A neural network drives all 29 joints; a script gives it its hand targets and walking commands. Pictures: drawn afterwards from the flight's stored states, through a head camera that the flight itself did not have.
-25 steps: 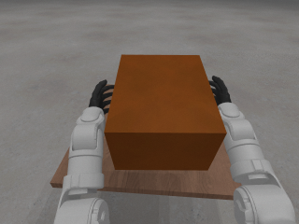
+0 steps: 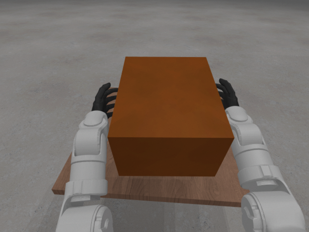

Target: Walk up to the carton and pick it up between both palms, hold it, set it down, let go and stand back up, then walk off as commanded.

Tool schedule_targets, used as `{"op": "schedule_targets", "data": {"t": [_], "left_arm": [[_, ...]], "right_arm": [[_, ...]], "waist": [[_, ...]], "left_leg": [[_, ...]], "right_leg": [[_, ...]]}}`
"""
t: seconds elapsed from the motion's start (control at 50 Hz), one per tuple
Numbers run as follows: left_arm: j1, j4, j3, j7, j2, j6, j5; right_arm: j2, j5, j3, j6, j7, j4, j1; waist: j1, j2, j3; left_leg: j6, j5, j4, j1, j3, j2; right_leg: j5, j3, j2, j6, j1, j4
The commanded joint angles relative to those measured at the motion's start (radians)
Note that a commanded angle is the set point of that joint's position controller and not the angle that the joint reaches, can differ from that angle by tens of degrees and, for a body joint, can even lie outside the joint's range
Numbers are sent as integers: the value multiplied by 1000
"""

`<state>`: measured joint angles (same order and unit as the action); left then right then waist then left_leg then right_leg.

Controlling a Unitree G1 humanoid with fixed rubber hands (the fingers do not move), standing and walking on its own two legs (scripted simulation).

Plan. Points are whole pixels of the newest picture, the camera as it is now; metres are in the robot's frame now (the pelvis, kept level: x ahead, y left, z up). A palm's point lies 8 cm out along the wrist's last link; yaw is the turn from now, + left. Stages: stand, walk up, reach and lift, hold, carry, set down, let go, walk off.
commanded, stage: hold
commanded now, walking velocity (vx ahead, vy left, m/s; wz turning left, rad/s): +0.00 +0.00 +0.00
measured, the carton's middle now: (166, 111) +0.39 +0.00 +0.18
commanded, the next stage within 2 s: set down in 0.24 s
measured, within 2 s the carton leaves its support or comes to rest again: neither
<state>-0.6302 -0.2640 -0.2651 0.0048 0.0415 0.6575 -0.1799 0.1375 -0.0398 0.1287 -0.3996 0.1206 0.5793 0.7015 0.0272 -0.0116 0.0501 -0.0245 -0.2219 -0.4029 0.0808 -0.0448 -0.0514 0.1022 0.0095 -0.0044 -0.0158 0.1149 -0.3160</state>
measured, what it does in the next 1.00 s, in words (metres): stands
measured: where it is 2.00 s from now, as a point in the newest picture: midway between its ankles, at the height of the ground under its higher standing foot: outside the picture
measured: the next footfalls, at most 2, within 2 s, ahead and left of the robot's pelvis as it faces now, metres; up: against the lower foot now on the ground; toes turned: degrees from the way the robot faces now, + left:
none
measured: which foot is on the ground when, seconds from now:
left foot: down 0.00-1.00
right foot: down 0.00-1.00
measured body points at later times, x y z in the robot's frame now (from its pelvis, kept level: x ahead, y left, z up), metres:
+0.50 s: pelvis +0.00 +0.00 +0.00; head -0.06 +0.01 +0.45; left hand +0.36 +0.17 +0.20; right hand +0.39 -0.16 +0.21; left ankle +0.00 +0.13 -0.75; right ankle +0.05 -0.13 -0.75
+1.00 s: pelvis +0.03 -0.01 +0.00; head +0.02 +0.00 +0.45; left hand +0.39 +0.17 +0.14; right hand +0.43 -0.15 +0.14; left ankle +0.01 +0.12 -0.74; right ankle +0.05 -0.13 -0.75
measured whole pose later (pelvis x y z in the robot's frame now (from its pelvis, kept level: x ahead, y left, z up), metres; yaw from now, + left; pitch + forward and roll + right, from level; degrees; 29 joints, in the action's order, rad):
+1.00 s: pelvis +0.03 -0.01 +0.00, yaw +0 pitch -4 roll +0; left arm -0.44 -0.15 -0.26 0.02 0.07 0.42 -0.23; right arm 0.07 -0.04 0.14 -0.07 0.08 0.61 0.60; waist 0.03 -0.02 -0.04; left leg -0.03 -0.22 -0.35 0.05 -0.04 -0.05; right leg 0.14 0.02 0.00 0.00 0.10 -0.31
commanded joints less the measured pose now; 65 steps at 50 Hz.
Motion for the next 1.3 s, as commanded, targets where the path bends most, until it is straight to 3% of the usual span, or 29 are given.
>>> {"op": "schedule_targets", "data": {"t": [0.0,0.22,0.24,0.28,0.42,0.56,0.64,0.74,0.92,0.98,1.04,1.28], "left_arm": [[-672,222,434,169,513,-46,79],[-674,225,437,170,513,-47,80],[-606,320,417,159,478,-39,72],[-616,324,423,159,478,-38,73],[-641,219,374,179,473,-80,43],[-535,36,237,189,412,-170,-85],[-461,24,229,185,403,-186,-102],[-420,97,293,156,427,-207,-56],[-344,389,554,56,538,-305,78],[-309,405,606,33,542,-321,92],[-288,378,598,28,514,-319,80],[-337,170,436,49,450,-317,18]], "right_arm": [[-647,-174,-342,100,-124,-286,737],[-645,-173,-342,102,-125,-289,736],[-644,-244,-395,108,-112,-369,722],[-628,-243,-390,111,-105,-384,738],[-610,-150,-291,169,-125,-307,748],[-556,15,-141,298,-196,-123,696],[-511,45,-148,341,-218,-107,640],[-501,26,-205,394,-217,-155,603],[-496,-89,-413,484,-183,-373,547],[-469,-103,-421,496,-170,-386,500],[-441,-81,-390,483,-164,-334,433],[-419,23,-268,479,-209,-169,468]], "waist": [[-144,6,333],[-148,8,341],[-126,31,335],[-130,29,349],[-129,10,307],[-59,10,166],[-32,-1,126],[-34,-1,215],[-41,42,532],[-66,53,508],[-81,40,441],[-36,-33,271]], "left_leg": [[6,181,126,97,38,116],[4,180,125,95,38,116],[18,242,134,22,25,124],[11,273,120,13,29,122],[5,155,149,48,17,114],[14,-36,235,112,-17,83],[24,-27,245,114,-33,79],[6,121,203,26,-40,75],[-79,820,-15,-261,15,56],[-93,883,-37,-296,31,50],[-85,780,-10,-280,27,51],[-29,342,115,-103,-15,52]], "right_leg": [[-119,36,50,-8,-323,24],[-118,37,51,-7,-326,24],[-179,41,59,-8,-357,32],[-201,44,62,-7,-354,27],[-85,60,49,4,-311,40],[157,88,34,14,-243,62],[153,99,28,9,-254,67],[44,116,37,6,-257,67],[-379,126,94,16,-241,19],[-383,125,100,27,-196,30],[-327,123,93,32,-177,49],[-89,128,70,28,-132,62]]}}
